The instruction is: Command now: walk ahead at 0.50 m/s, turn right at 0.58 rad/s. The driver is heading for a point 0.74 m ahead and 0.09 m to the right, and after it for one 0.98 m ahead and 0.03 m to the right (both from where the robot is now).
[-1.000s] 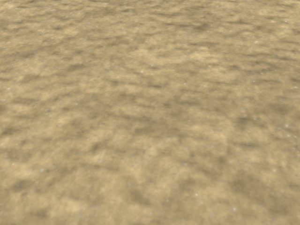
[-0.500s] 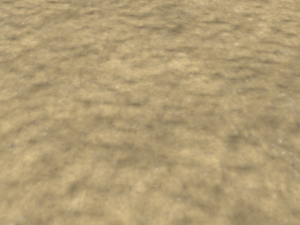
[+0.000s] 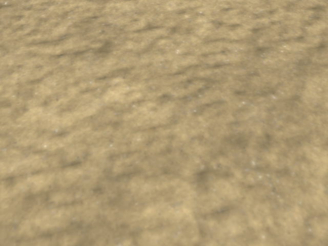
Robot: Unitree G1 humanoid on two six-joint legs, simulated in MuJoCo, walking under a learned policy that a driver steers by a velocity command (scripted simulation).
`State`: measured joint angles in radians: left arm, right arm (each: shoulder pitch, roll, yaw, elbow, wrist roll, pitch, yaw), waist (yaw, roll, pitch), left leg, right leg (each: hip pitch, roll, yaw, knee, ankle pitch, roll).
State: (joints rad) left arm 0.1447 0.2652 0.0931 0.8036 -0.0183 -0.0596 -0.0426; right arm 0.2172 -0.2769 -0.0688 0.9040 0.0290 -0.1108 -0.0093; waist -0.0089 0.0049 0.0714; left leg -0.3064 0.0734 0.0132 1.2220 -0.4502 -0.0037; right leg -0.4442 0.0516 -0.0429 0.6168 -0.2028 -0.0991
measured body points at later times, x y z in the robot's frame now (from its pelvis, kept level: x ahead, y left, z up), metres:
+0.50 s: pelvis +0.22 +0.03 +0.01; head +0.26 +0.02 +0.45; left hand +0.42 +0.27 -0.11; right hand +0.33 -0.27 -0.08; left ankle +0.35 +0.09 -0.72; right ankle +0.11 -0.07 -0.63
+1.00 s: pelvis +0.27 -0.02 +0.03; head +0.27 -0.04 +0.48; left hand +0.44 +0.21 -0.08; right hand +0.29 -0.33 -0.09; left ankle +0.40 +0.09 -0.67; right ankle +0.19 -0.11 -0.72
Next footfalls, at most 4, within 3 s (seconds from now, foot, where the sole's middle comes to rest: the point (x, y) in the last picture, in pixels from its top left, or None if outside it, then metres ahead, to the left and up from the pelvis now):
0.36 left None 0.39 0.08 -0.76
0.78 right None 0.23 -0.13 -0.76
1.18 left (163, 230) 0.49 0.05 -0.76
1.68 right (241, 179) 0.71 -0.29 -0.76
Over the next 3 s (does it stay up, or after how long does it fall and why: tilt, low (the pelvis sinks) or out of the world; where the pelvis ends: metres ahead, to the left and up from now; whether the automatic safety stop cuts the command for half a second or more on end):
stays up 0.66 -0.12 0.01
